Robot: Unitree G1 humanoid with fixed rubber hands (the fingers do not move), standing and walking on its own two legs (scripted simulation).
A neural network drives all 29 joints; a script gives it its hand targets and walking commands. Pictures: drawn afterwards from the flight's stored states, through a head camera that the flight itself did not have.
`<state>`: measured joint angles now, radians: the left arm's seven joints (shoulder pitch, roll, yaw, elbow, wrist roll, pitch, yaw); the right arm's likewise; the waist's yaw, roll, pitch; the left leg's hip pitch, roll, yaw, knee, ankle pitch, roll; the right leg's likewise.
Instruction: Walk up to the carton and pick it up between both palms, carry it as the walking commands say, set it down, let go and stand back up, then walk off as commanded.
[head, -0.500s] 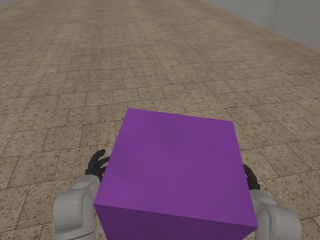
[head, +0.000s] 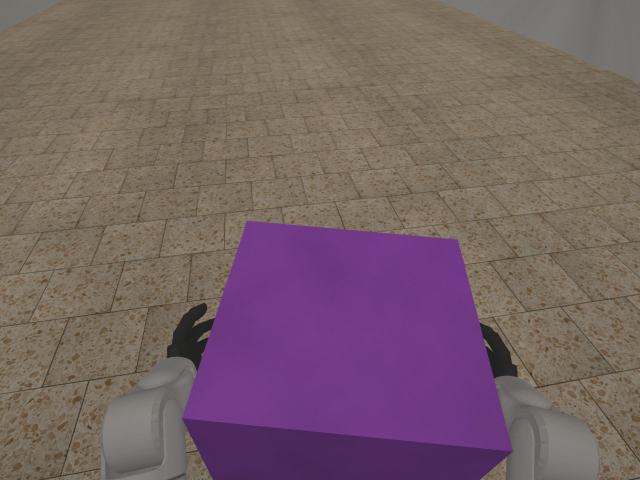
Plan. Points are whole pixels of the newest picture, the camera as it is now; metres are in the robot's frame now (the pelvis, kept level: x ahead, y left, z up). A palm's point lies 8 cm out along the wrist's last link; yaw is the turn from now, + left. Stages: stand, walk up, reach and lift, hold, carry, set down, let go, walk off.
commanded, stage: carry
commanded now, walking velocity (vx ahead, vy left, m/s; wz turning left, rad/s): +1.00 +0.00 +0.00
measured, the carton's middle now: (337, 378) +0.25 +0.00 +0.04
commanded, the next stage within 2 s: none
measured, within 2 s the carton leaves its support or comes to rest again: neither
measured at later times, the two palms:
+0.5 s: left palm (264, 167) +0.67 +0.14 +0.09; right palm (438, 175) +0.66 -0.20 +0.09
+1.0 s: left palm (290, 92) +1.15 +0.13 +0.08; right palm (407, 92) +1.14 -0.22 +0.08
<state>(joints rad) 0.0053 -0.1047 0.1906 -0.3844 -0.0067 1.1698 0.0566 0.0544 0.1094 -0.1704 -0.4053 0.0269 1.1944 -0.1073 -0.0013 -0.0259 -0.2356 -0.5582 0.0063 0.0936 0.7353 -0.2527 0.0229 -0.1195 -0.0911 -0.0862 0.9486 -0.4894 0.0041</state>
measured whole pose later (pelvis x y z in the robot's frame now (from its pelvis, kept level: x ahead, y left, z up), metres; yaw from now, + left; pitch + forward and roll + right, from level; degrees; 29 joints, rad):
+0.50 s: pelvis +0.44 -0.03 +0.01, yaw -1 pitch +8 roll +0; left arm 0.02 -0.13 0.20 -0.42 -0.01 1.13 0.06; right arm 0.06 0.10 -0.16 -0.43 0.04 1.16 -0.10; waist 0.01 0.00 -0.24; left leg -0.65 0.05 0.08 0.87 -0.37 -0.03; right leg 0.00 -0.04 -0.13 0.34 -0.47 0.01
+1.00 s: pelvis +0.93 -0.04 +0.01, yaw -1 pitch +8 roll -3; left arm 0.04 -0.13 0.19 -0.39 -0.02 1.16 0.07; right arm 0.08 0.09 -0.16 -0.44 0.04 1.21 -0.11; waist 0.01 0.02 -0.22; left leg -0.39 0.05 0.05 1.27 -0.48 -0.01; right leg -0.34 -0.04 -0.13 0.60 -0.40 0.00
